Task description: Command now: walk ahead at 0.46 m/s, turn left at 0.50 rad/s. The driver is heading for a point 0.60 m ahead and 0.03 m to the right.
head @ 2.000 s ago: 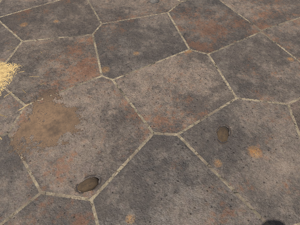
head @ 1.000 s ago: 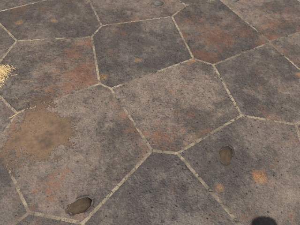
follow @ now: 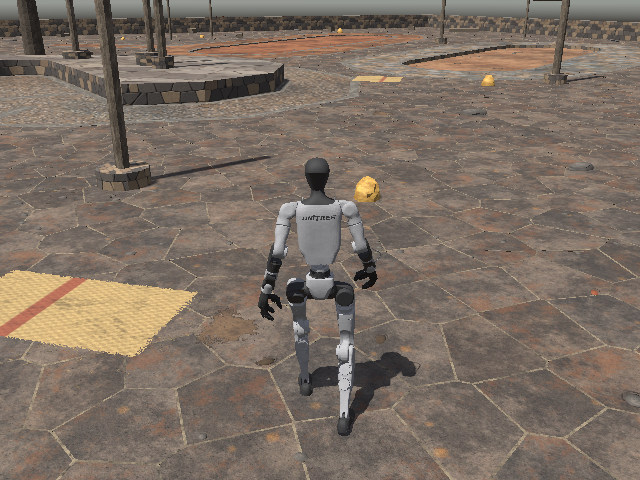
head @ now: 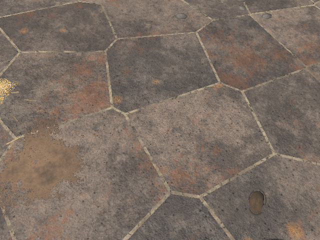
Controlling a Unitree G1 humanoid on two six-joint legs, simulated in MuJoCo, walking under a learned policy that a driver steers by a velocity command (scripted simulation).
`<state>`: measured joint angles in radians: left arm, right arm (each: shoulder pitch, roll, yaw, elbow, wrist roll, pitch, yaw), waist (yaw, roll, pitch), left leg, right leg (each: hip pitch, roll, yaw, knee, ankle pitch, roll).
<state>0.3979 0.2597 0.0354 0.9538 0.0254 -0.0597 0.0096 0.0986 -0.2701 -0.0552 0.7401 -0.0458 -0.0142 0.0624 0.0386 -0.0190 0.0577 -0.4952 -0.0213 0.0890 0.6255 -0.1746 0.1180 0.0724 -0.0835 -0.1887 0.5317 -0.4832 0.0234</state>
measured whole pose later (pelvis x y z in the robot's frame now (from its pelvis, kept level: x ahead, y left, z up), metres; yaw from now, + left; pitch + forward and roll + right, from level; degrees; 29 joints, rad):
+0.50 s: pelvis +0.29 +0.04 +0.01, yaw +4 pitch +2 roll +1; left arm 0.08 0.25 0.01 0.78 0.02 -0.04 -0.05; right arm 0.41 -0.24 -0.03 0.93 -0.03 -0.08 -0.02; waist -0.05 -0.03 0.04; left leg 0.19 -0.13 -0.02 0.14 -0.34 0.12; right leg -0.58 0.00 -0.09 0.58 -0.04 -0.09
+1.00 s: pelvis +0.53 +0.05 +0.02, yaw -5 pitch +0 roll -2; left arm 0.31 0.23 0.02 0.93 0.01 -0.04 0.01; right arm 0.16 -0.23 0.01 0.84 -0.02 -0.03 -0.02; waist 0.04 0.04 0.06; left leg -0.45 0.01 0.01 0.59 -0.11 0.02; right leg -0.05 0.15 0.05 0.38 -0.30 -0.10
